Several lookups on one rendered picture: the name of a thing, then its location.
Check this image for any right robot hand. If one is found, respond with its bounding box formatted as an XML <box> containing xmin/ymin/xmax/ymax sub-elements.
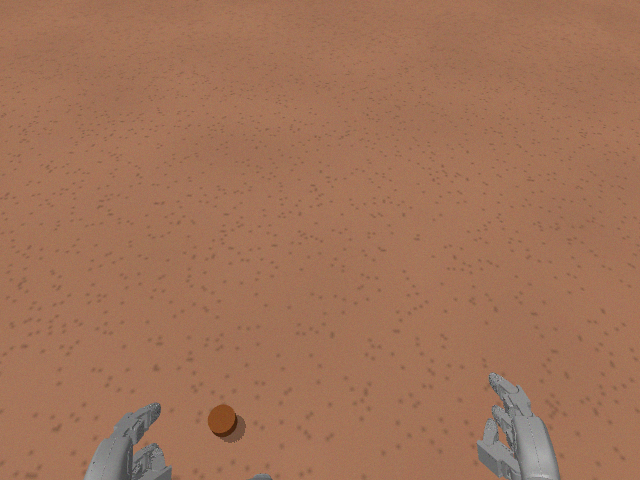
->
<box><xmin>477</xmin><ymin>372</ymin><xmax>560</xmax><ymax>480</ymax></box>

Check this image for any left robot hand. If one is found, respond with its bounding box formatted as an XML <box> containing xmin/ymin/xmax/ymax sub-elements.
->
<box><xmin>83</xmin><ymin>403</ymin><xmax>172</xmax><ymax>480</ymax></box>

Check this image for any tin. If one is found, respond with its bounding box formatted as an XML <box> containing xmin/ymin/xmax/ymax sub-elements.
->
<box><xmin>208</xmin><ymin>404</ymin><xmax>237</xmax><ymax>437</ymax></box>

